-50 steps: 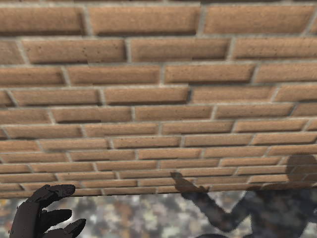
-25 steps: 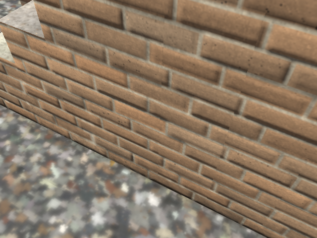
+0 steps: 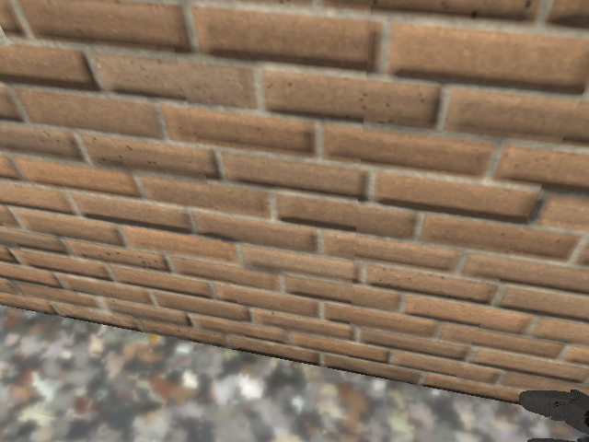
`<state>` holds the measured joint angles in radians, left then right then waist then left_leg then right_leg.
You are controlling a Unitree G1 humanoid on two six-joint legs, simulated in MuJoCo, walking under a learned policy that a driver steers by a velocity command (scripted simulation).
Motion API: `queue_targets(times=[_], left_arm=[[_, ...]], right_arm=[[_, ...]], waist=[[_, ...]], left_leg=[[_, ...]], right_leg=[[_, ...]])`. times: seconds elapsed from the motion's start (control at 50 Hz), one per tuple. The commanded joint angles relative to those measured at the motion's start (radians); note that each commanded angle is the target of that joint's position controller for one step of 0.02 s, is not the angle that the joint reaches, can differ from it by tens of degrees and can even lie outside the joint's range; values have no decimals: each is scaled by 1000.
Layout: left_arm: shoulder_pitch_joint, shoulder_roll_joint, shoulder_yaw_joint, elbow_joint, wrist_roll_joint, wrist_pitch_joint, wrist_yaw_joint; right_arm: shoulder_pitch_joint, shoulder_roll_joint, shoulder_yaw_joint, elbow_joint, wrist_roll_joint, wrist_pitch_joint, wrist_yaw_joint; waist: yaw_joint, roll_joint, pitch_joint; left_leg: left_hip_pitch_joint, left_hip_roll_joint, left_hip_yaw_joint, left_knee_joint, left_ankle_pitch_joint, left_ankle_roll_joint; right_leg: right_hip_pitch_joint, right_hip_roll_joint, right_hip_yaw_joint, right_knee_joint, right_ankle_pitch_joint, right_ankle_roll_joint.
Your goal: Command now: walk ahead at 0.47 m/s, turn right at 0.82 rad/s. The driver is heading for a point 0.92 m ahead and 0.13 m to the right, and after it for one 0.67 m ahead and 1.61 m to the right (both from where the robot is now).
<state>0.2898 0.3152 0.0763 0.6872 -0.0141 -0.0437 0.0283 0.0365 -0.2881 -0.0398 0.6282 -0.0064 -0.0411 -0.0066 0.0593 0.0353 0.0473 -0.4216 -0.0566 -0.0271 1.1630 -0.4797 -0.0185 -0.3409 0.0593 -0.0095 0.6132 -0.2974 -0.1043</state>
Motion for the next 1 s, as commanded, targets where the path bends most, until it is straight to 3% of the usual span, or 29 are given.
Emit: queue_targets(times=[0.02,0.06,0.12,0.18,0.22,0.24,0.26,0.28,0.3,0.32,0.34,0.36,0.4,0.46,0.48,0.52,0.62,0.68,0.72,0.74,0.76,0.78,0.8,0.82,0.84,0.9,0.94,0.98,1.0], left_arm=[[-38,151,41,-65,-17,-21,32],[-119,147,35,-97,3,-24,42],[-112,155,37,-90,-12,-14,50],[-141,157,45,-106,-17,-8,44],[-188,101,29,-133,-25,-5,34],[-201,41,11,-146,-21,-11,27],[-207,-28,-12,-186,-2,-17,25],[-186,48,-2,-223,-18,-21,18],[-182,154,24,-204,-10,-5,14],[-178,166,33,-192,-9,8,4],[-138,143,40,-171,4,17,16],[-128,121,33,-177,20,20,13],[-194,63,15,-218,15,31,-1],[-284,15,-10,-256,14,50,-8],[-287,20,-19,-278,47,79,-53],[-247,68,5,-296,66,103,-69],[-274,27,-16,-317,62,98,-73],[-95,22,-5,-218,51,82,-88],[57,24,8,-130,34,69,-101],[127,84,19,-90,45,60,-105],[97,231,43,-110,83,51,-88],[81,232,51,-116,109,41,-82],[19,166,34,-109,101,32,-75],[-53,131,22,-107,82,32,-61],[-124,112,15,-112,62,34,-45],[-253,53,-3,-133,32,20,-1],[-228,67,4,-125,23,29,29],[-208,95,15,-121,35,48,48],[-210,137,33,-140,16,37,65]], right_arm=[[-104,-136,-33,-156,-29,-69,9],[-107,-90,-26,-168,-41,-60,2],[-100,-3,-2,-183,-2,-47,-24],[-111,-47,-12,-193,23,-50,-56],[-6,-72,-23,-149,32,-57,-63],[90,-111,-40,-117,15,-60,-68],[126,-164,-48,-120,-38,-58,-70],[127,-176,-63,-100,-62,-61,-67],[85,-126,-56,-114,-49,-61,-76],[56,-112,-57,-110,-40,-58,-84],[1,-90,-49,-106,-44,-46,-84],[29,-112,-59,-86,-33,-38,-88],[74,-156,-71,-41,-33,-21,-90],[81,-145,-70,-13,-8,-5,-81],[271,-234,-97,60,12,-4,-117],[322,-258,-107,100,18,0,-152],[269,-309,-120,130,7,1,-154],[202,-324,-129,105,19,13,-123],[234,-196,-90,116,10,6,-100],[230,-119,-67,91,-29,19,-97],[254,-57,-51,53,-65,13,-103],[228,-94,-52,40,-29,6,-117],[203,-142,-59,47,-8,7,-121],[214,-157,-63,69,-17,14,-127],[251,-159,-61,88,-30,24,-130],[270,-132,-45,61,-18,29,-116],[203,-94,-25,7,-13,20,-94],[221,-92,-19,-9,-9,18,-70],[43,-118,-19,-68,20,41,-28]], waist=[[-63,-14,-11],[-89,-30,-34],[-65,-123,-99],[-55,-202,-129],[-93,-195,-157],[-116,-134,-192],[-106,103,-219],[-51,284,-257],[-51,189,-248],[-45,115,-199],[1,131,-98],[-6,74,-136],[-29,47,-189],[-57,76,-222],[-110,39,-189],[-75,-7,-236],[-70,164,-155],[-29,251,-93],[7,159,-83],[11,-99,-89],[-39,-316,-130],[-7,-394,-187],[-39,-347,-137],[-84,-286,-119],[-127,-265,-116],[-181,-179,-104],[-146,-151,-122],[-134,-137,-150],[-56,-40,-98]], left_leg=[[-331,75,-137,-29,125,-24],[-103,26,-52,-191,217,-55],[91,-42,11,-417,196,-92],[133,-54,-15,-606,245,-84],[278,-6,-12,-782,348,-41],[460,95,-75,-802,396,15],[594,344,-395,-847,380,151],[514,553,-636,-906,365,273],[472,540,-577,-893,436,276],[408,463,-395,-870,457,224],[335,373,-219,-752,1024,226],[330,368,-142,-733,1220,222],[318,337,-36,-761,1103,205],[300,325,-16,-778,872,218],[430,504,-218,-826,964,269],[527,582,-277,-800,842,267],[309,460,-88,-888,568,147],[157,344,14,-880,555,55],[81,263,53,-734,478,24],[-169,153,134,-465,7,-15],[-356,10,137,-185,-206,-50],[-320,71,46,-25,-227,-32],[-332,82,20,48,-171,-16],[-344,84,16,96,-102,-17],[-320,94,22,134,-43,-31],[-187,156,23,12,81,-46],[-129,171,35,-164,118,-16],[-42,167,50,-270,114,25],[-220,181,13,-230,151,-3]], right_leg=[[199,-298,536,-417,-97,-182],[5,-173,344,-364,103,-129],[-91,-96,271,-289,200,-93],[-30,-82,350,-193,235,-49],[-59,-84,378,-72,251,-7],[-197,-51,355,82,120,39],[-452,48,235,330,-294,88],[-512,-82,204,524,-309,132],[-490,-134,196,632,-237,167],[-470,-147,170,680,-177,187],[-423,-113,125,689,-244,230],[-405,-121,95,687,-195,238],[-337,-145,54,611,-115,235],[-246,-150,43,453,-71,218],[-415,-143,82,540,-48,199],[-490,-161,230,653,-130,189],[-221,-141,133,369,-126,189],[126,-57,14,-20,-4,141],[316,-29,-21,-249,40,77],[481,-153,86,-243,360,39],[395,-330,209,-180,746,-125],[272,-348,243,-267,637,-194],[229,-321,195,-274,613,-156],[226,-305,140,-259,662,-120],[210,-310,89,-250,734,-113],[163,-316,27,-261,687,-91],[218,-318,5,-248,732,-76],[251,-333,-3,-219,841,-79],[346,-511,153,-256,1029,-85]])
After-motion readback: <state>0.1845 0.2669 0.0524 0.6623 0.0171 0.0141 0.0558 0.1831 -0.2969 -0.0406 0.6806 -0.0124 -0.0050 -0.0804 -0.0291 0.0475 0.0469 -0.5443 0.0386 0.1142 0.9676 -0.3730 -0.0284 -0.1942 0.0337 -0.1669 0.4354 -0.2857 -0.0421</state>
